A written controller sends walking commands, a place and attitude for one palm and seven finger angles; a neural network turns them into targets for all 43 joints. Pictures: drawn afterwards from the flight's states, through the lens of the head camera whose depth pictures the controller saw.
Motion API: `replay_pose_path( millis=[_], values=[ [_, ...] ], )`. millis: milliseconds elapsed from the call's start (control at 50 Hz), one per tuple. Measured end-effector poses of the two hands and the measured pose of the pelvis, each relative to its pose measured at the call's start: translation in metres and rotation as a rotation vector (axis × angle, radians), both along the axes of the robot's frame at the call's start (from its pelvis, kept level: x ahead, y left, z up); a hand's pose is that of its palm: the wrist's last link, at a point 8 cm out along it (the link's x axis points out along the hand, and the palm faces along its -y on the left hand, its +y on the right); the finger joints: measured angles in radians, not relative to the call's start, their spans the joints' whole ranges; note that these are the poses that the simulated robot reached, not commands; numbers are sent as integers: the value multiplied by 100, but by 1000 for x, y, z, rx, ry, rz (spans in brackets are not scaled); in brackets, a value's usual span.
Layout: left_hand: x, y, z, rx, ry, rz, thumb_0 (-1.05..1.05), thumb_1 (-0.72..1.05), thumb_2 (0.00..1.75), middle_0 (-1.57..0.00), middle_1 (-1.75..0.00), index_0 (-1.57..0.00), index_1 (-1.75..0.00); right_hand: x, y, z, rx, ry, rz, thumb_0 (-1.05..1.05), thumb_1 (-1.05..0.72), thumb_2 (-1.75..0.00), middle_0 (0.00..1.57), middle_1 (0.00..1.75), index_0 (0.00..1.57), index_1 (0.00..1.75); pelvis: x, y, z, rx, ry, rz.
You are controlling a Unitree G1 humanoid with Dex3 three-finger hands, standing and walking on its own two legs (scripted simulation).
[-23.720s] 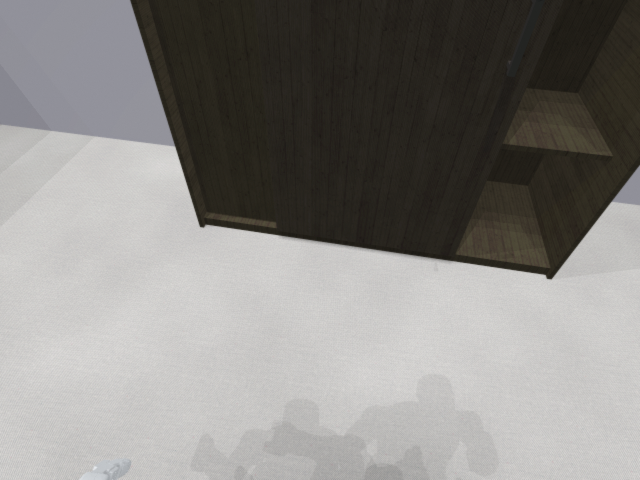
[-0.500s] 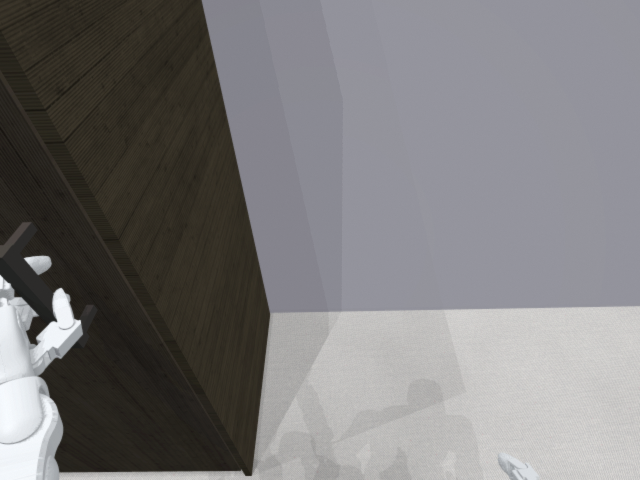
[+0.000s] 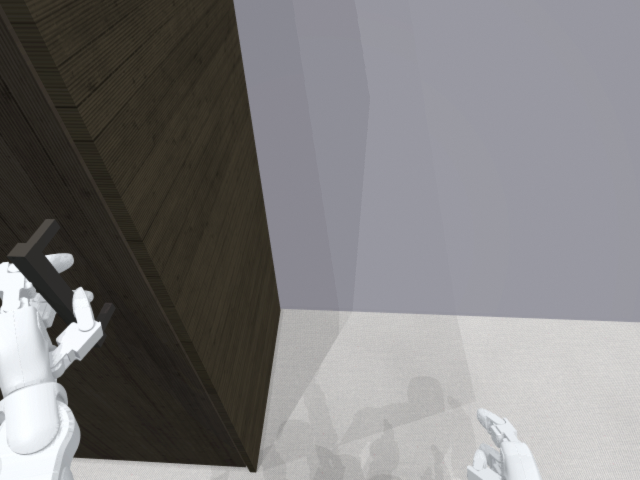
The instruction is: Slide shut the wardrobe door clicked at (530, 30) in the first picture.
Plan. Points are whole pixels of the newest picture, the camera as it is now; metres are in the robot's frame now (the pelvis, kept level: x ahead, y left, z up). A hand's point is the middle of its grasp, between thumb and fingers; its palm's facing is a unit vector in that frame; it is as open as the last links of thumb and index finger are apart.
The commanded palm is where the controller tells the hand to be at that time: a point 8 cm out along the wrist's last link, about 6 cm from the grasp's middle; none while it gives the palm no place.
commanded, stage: stop walking and hold the door there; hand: left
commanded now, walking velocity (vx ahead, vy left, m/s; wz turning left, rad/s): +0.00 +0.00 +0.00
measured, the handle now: (73, 288) +0.27 +0.33 +0.12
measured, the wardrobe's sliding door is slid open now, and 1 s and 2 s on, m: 0.00 0.00 0.00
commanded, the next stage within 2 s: loosen the grip on the handle in 1.82 s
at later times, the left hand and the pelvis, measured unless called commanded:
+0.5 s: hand (83, 329) +0.23 +0.29 +0.11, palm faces +0.45 -0.86 -0.24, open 6.6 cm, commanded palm +0.18 +0.29 +0.11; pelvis -0.06 +0.05 -0.01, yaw +1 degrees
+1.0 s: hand (77, 331) +0.22 +0.29 +0.12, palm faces +0.12 -0.99 -0.03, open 5.8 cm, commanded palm +0.19 +0.30 +0.11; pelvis -0.11 +0.17 -0.02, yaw +1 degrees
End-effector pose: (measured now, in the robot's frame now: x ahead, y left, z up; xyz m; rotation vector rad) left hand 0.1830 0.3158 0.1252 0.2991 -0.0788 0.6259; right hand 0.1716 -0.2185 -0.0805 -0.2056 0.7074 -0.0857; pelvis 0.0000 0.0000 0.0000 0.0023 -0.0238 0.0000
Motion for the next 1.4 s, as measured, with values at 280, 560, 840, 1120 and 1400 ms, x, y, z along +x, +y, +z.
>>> replay_pose_path(
  millis=[280,560,840,1120,1400],
  values=[
    [0,5,0,38,17,-55,-10,72,87,-38,-136,-11,-134,-25,-6,-15,-33,88,-36,1,-91,-90,20,30,20,30,-21,14,-5,-5,21,12],
    [0,12,-2,-43,-25,-188,-7,74,84,-38,-137,-13,-132,-73,58,-21,28,77,-27,1,-91,-90,20,30,20,30,-70,62,-7,-20,22,4],
    [6,22,-7,-97,-65,-392,-4,79,86,-42,-139,-20,-136,-105,120,-33,0,195,34,1,-91,-90,20,30,20,30,-93,127,-6,62,40,3],
    [10,30,-9,-186,-116,-547,-2,79,85,-41,-140,-24,-137,-105,232,-47,121,146,126,1,-91,-90,20,30,20,30,-116,185,-19,1,-18,33],
    [14,38,-6,-239,-50,-666,1,77,83,-40,-140,-29,-138,-101,251,-11,37,130,129,1,-91,-90,20,30,20,30,-113,217,2,-40,9,45]
  ],
)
